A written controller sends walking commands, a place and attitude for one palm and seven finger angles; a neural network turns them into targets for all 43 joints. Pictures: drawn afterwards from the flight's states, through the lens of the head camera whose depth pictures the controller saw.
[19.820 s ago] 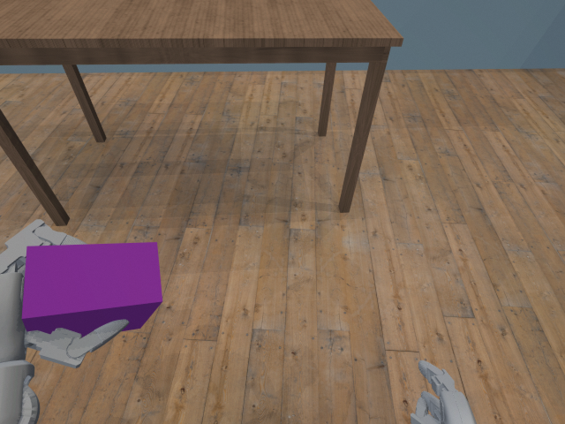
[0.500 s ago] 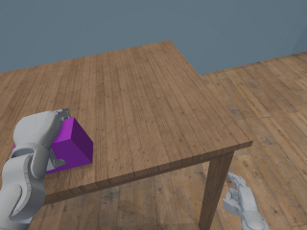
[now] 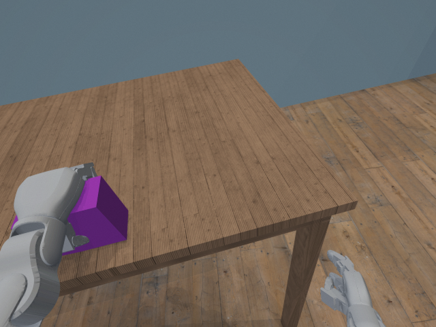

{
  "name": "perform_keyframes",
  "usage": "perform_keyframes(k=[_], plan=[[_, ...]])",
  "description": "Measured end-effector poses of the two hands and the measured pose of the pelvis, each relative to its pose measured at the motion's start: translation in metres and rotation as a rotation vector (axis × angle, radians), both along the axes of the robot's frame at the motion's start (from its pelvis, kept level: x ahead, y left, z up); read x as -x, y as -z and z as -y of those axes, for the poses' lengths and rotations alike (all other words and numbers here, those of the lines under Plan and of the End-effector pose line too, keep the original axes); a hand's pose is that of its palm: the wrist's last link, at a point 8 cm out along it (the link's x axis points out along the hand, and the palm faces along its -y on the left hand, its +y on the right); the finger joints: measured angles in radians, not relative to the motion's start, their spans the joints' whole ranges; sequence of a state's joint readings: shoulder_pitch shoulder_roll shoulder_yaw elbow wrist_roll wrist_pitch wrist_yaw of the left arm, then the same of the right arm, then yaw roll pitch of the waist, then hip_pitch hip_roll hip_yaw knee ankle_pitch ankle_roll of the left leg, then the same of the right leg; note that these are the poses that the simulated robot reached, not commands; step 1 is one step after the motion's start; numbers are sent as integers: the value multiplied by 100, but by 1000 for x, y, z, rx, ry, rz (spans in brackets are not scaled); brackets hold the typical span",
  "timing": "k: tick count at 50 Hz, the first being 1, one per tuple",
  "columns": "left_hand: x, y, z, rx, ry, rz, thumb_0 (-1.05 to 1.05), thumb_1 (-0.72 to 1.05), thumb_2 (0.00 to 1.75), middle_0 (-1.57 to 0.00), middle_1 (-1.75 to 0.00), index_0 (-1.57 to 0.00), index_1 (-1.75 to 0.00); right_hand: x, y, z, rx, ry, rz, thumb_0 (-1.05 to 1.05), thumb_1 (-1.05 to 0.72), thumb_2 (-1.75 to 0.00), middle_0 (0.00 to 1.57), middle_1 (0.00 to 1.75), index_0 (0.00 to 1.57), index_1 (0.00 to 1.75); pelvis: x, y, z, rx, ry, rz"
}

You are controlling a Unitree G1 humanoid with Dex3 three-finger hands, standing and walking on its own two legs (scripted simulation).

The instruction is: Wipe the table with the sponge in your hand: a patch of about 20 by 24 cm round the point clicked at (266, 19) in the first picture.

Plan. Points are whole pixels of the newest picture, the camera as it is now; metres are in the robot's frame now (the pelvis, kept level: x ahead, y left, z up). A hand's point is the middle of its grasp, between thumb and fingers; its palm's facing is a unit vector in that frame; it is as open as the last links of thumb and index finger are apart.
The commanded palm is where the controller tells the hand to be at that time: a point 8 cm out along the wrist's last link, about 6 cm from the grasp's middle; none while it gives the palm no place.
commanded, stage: wipe forward along the first lane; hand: left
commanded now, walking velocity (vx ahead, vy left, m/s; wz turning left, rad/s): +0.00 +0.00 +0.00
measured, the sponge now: (83, 223) +0.22 +0.29 +0.11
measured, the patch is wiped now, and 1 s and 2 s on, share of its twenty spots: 0.00 0.35 0.70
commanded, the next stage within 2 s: slide across to the middle lane in 1.72 s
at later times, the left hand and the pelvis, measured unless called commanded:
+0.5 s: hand (75, 191) +0.26 +0.31 +0.15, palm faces +0.01 +0.00 -1.00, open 10.1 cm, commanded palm +0.24 +0.31 +0.19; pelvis +0.00 -0.01 +0.00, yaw +1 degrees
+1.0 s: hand (76, 175) +0.30 +0.34 +0.15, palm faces -0.03 +0.01 -1.00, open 10.1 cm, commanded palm +0.29 +0.34 +0.18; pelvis -0.01 +0.00 +0.00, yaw +2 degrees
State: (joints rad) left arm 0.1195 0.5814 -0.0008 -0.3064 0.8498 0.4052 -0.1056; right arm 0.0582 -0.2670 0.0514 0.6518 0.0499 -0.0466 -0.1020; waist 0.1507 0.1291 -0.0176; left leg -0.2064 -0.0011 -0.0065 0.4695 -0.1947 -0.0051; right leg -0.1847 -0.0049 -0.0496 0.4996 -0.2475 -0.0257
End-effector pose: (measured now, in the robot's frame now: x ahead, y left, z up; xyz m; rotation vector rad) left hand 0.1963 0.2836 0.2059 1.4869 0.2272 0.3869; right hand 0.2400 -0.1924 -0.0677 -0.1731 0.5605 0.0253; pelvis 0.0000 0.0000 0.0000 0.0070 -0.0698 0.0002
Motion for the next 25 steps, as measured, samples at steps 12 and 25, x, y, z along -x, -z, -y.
perform_keyframes(k=[12, 25], plan=[[-26, 2, -11, -36, -32, -72, -1, -51, 104, -74, -134, -75, -134, 5, 7, 5, 7, 13, -26, 1, -90, -90, 20, 30, 20, 30, 0, 0, 5, 1, -13, -12], [-45, 2, -22, -39, -24, -97, -1, -52, 104, -75, -133, -76, -134, 29, 24, 34, 49, 67, -110, 1, -90, -90, 20, 30, 20, 30, -2, 2, 9, 6, -21, -28]])
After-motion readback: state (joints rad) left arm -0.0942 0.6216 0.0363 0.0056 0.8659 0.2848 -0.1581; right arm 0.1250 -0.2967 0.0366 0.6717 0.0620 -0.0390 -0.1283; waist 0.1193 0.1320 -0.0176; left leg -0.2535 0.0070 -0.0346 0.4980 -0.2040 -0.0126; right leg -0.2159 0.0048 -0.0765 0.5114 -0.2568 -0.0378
